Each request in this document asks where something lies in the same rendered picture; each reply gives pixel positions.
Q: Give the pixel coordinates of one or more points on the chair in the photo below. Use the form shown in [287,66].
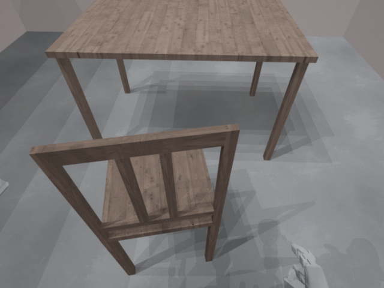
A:
[156,183]

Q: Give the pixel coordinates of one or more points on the robot right hand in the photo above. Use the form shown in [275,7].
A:
[312,276]

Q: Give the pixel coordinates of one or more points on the table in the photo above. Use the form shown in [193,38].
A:
[185,30]

